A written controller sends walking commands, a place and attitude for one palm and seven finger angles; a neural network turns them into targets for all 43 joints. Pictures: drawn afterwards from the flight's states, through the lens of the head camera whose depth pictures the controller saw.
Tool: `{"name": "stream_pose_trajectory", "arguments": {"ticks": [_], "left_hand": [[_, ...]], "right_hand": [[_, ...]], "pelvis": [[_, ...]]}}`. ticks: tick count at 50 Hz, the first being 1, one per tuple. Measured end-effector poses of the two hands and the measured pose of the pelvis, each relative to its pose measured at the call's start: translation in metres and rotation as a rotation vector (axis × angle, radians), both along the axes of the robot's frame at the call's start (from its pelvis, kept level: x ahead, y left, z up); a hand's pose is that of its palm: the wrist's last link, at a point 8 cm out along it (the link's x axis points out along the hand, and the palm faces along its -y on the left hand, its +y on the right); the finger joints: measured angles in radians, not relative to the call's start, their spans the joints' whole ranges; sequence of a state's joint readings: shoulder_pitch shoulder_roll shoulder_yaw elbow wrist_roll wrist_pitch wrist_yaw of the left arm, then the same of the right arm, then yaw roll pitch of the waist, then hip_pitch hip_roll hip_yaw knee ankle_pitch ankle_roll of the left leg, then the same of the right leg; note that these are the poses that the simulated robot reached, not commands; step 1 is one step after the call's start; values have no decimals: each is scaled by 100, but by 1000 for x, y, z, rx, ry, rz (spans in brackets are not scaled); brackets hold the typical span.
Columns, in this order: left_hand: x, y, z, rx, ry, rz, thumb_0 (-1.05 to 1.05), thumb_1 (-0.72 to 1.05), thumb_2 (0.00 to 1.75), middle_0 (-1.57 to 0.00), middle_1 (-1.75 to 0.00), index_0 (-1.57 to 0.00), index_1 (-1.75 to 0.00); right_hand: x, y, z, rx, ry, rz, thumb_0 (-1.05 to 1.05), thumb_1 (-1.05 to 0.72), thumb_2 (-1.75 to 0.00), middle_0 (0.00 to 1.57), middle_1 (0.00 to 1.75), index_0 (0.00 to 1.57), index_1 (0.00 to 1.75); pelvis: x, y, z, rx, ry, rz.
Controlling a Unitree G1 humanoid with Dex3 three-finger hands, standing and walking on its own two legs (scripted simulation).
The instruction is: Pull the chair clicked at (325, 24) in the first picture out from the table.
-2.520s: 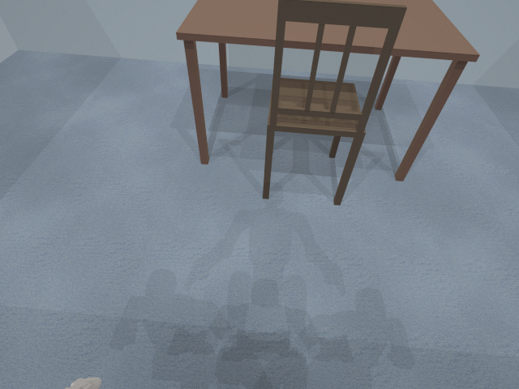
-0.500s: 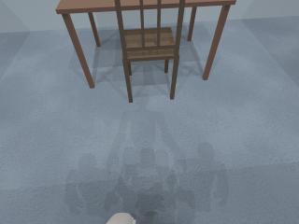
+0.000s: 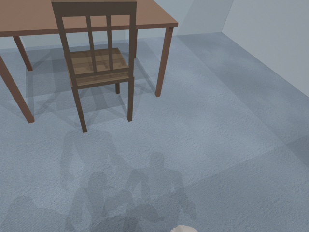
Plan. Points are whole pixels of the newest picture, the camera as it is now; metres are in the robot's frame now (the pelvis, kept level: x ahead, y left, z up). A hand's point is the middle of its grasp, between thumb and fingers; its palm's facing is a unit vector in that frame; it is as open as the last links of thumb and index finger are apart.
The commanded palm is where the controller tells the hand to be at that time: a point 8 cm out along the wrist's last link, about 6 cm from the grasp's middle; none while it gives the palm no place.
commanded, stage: walk to a spot facing it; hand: left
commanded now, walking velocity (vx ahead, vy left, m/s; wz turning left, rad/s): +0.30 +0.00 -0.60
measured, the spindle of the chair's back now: (91, 46) +0.99 +0.42 -0.07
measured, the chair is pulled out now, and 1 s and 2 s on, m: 0.00 0.00 0.00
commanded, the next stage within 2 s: turn to face it in 1.12 s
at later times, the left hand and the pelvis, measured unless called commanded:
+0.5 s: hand (130, 172) +0.35 +0.10 -0.19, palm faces -0.34 -0.93 -0.17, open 7.3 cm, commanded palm none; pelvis +0.19 -0.04 -0.02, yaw -17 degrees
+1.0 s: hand (137, 130) +0.54 +0.10 -0.18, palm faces -0.48 -0.86 -0.16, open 7.4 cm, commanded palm none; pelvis +0.40 -0.04 +0.00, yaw -34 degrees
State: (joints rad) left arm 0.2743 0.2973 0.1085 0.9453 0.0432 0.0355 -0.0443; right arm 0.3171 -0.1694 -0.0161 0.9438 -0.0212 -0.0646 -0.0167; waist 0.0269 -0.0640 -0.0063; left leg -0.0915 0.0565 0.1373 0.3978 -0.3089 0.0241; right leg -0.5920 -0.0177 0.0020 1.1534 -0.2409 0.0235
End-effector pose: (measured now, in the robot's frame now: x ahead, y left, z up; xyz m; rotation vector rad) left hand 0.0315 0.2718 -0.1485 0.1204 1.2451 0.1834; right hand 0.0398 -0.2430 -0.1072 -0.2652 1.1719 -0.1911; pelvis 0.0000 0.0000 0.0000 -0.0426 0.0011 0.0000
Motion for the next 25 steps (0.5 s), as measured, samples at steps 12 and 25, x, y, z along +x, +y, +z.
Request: {"name": "stream_pose_trajectory", "arguments": {"ticks": [12, 25], "left_hand": [[220, -68, -8, -70, -104, -319, 1, 92, 90, -19, -30, -20, -30], [330, -124, -13, -33, -98, -440, 0, 92, 90, -20, -30, -21, -30]], "right_hand": [[-105, 42, -14, 84, 405, -363, 0, -91, -90, 20, 30, 20, 30], [51, -6, -42, 114, 217, -463, 1, -91, -90, 20, 30, 20, 30]], "pelvis": [[84, -4, -13, 0, 2, -166], [192, -40, -21, 10, -16, -299]]}}
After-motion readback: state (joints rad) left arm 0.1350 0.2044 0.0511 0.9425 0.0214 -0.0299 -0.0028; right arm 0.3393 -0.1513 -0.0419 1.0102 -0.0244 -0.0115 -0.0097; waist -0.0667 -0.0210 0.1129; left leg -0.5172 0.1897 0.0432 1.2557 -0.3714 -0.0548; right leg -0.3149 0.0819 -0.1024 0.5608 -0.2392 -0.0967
